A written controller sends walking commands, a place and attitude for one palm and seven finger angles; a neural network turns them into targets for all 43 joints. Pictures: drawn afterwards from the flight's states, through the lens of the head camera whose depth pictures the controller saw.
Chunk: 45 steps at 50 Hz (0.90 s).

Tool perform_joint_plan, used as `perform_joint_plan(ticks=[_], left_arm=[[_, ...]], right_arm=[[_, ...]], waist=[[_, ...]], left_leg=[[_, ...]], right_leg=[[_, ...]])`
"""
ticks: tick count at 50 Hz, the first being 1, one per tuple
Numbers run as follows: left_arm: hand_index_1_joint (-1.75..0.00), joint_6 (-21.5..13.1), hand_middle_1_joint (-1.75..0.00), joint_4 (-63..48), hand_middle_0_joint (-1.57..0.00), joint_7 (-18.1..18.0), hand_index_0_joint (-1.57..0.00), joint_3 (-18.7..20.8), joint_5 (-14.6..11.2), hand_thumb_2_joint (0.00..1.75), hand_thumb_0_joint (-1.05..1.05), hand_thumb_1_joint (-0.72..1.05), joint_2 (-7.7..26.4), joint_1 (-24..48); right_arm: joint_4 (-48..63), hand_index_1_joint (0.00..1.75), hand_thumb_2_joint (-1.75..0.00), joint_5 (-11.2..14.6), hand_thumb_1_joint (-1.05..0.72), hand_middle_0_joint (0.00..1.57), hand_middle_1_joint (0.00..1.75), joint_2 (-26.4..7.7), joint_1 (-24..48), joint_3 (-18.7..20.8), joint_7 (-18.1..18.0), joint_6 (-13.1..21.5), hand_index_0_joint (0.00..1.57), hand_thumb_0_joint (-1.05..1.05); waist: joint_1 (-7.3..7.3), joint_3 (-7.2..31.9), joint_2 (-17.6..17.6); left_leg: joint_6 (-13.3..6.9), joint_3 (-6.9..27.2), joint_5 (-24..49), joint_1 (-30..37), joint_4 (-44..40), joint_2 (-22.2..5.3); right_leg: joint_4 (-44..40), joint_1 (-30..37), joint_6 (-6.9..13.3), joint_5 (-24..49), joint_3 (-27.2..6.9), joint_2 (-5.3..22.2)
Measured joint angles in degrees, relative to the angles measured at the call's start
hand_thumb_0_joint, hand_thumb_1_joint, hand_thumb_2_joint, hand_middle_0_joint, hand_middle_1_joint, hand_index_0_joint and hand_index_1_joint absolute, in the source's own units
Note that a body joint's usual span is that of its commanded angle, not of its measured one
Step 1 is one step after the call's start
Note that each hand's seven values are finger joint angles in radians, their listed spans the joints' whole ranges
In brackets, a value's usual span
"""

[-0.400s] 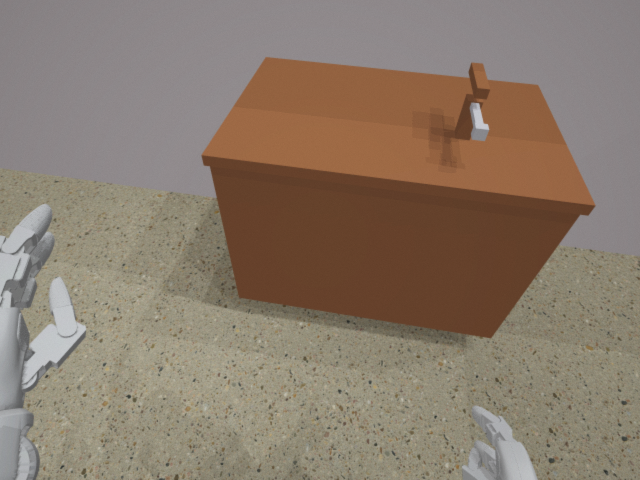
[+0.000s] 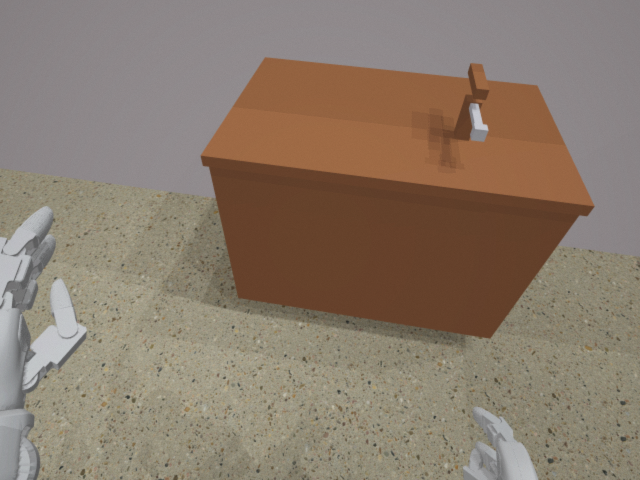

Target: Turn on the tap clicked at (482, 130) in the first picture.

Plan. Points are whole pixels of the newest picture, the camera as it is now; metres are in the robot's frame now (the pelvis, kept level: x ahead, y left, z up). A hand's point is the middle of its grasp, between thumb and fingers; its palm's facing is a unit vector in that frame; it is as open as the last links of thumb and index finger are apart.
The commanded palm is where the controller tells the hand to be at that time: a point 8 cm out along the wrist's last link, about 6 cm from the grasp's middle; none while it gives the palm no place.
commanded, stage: turn to face it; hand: left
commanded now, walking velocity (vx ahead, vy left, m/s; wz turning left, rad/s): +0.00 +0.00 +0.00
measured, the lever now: (479, 132) +0.81 -0.30 +0.03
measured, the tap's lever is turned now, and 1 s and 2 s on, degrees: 0 0 0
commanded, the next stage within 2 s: take the last steps up to it in 1.06 s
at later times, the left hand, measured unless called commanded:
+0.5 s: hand (128, 320) +0.23 +0.21 +0.15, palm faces +0.32 -0.88 -0.36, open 7.4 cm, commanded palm +0.18 +0.25 +0.18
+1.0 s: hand (216, 312) +0.24 +0.13 +0.15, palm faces +0.12 -0.91 -0.40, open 7.4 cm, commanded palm +0.20 +0.19 +0.18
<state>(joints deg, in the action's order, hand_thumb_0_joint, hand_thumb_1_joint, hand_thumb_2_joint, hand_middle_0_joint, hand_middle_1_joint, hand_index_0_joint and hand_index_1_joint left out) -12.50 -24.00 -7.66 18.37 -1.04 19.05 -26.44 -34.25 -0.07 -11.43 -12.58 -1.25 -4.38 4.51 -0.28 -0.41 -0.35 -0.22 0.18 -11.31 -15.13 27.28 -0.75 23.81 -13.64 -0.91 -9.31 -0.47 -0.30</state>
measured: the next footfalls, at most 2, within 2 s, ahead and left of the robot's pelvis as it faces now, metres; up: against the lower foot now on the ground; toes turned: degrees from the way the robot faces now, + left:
left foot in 1.20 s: +0.02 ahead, +0.10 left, +0.00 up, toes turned -21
right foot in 1.58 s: -0.05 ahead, -0.21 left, +0.00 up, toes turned -41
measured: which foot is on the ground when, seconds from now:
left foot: down 0.00-0.88, up 0.90-1.00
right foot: down 0.00-1.00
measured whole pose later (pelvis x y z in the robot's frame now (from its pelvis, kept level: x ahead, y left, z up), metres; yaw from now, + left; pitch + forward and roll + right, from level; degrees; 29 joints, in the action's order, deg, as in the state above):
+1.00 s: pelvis -0.04 -0.02 -0.03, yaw -19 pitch -1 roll +2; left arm -12.1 -24.9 -7.7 19.4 -2.0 17.4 -23.6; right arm -33.6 0.2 -11.6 -10.3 -0.6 -1.6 2.5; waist -0.7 -4.1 -2.1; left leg 3.4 -2.5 -25.1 -27.5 64.2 -2.9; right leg 40.4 -25.2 4.0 -14.0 -1.0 -3.3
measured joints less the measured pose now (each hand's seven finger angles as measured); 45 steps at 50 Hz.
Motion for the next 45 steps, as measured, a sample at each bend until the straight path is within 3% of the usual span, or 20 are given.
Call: perform_joint_plan(ticks=[8, 19, 27, 37, 39, 41, 43, 45], left_arm=[[-0.30, -0.17, -0.30, 0.04, -0.21, 0.01, -0.21, 0.15, -0.01, 0.90, 0.01, 0.89, 0.19, -0.20], [-0.30, 0.73, -0.30, -0.15, -0.21, -0.79, -0.21, 1.15, -0.25, 0.90, 0.01, 0.89, -0.78, 1.77], [-0.30, 0.95, -0.30, -3.76, -0.21, -0.50, -0.21, 1.56, -0.83, 0.90, 0.01, 0.89, -0.23, 1.58], [-0.30, -0.11, -0.30, -5.03, -0.21, -0.27, -0.21, 3.97, -1.46, 0.90, 0.01, 0.89, 1.26, -0.58], [-0.30, -0.06, -0.30, -4.74, -0.21, -0.24, -0.21, 4.68, -1.70, 0.90, 0.01, 0.89, 1.72, -0.83], [-0.30, 0.09, -0.30, -4.05, -0.21, -0.20, -0.21, 4.94, -1.91, 0.90, 0.01, 0.89, 1.62, -1.05], [-0.30, 0.24, -0.30, -3.49, -0.21, -0.17, -0.21, 4.63, -1.79, 0.90, 0.01, 0.89, 1.26, -0.83], [-0.30, 0.09, -0.30, -2.86, -0.21, -0.06, -0.21, 3.71, -1.19, 0.90, 0.01, 0.89, 0.69, 0.81]], right_arm=[[0.03, 0.30, -0.90, 0.00, -0.90, 0.20, 0.30, 0.02, -0.14, 0.01, -0.03, -0.01, 0.20, 0.01], [1.96, 0.30, -0.90, 0.22, -0.90, 0.20, 0.30, 0.74, 1.64, 0.26, 0.71, -0.44, 0.20, 0.01], [3.59, 0.30, -0.90, 0.30, -0.90, 0.20, 0.30, 0.58, 2.32, 0.99, 1.26, -2.05, 0.20, 0.01], [2.68, 0.30, -0.90, 0.52, -0.90, 0.20, 0.30, -0.48, 0.44, 2.22, 1.14, -3.48, 0.20, 0.01], [2.84, 0.30, -0.90, 0.75, -0.90, 0.20, 0.30, -0.22, 0.11, 2.10, 0.82, -3.06, 0.20, 0.01], [2.72, 0.30, -0.90, 0.68, -0.90, 0.20, 0.30, 0.12, -0.18, 1.92, 0.82, -2.15, 0.20, 0.01], [2.73, 0.30, -0.90, 0.61, -0.90, 0.20, 0.30, 0.40, -0.62, 1.47, 1.33, -1.18, 0.20, 0.01], [2.79, 0.30, -0.90, 0.68, -0.90, 0.20, 0.30, 0.36, -0.66, 1.00, 2.01, -0.47, 0.20, 0.01]], waist=[[0.09, 0.10, -0.03], [-2.09, -0.62, 0.81], [-0.99, -1.33, 1.50], [0.03, -2.15, 2.06], [-0.36, -2.57, 2.16], [-1.19, -2.94, 1.28], [-1.91, -3.14, 0.04], [-1.91, -3.67, -1.64]], left_leg=[[-0.01, -0.01, 0.16, -0.06, -0.06, 0.02], [0.43, -4.48, -2.02, -2.79, 4.28, -1.93], [1.00, -7.26, -4.95, -6.03, 10.22, -3.49], [0.69, -10.63, -5.49, -6.79, 11.30, -3.86], [0.62, -11.73, -6.02, -6.42, 12.06, -4.15], [0.88, -12.93, -6.91, -5.49, 13.08, -5.37], [1.62, -13.86, -8.05, -4.66, 14.64, -7.06], [2.30, -12.75, -10.16, -5.36, 18.25, -8.59]], right_leg=[[-0.07, -0.06, -0.02, 0.15, -0.01, 0.02], [6.30, -5.70, 0.37, -1.13, -4.45, -1.97], [13.81, -10.97, 0.88, -3.64, -7.17, -3.78], [16.69, -13.86, 0.44, -3.89, -10.47, -4.59], [21.36, -15.38, 0.09, -8.55, -8.72, -3.73], [25.60, -15.64, -0.60, -12.96, -4.45, -2.10], [23.68, -13.12, -0.79, -13.02, -0.86, -0.53], [21.18, -11.58, 1.69, -7.07, 0.98, -1.12]])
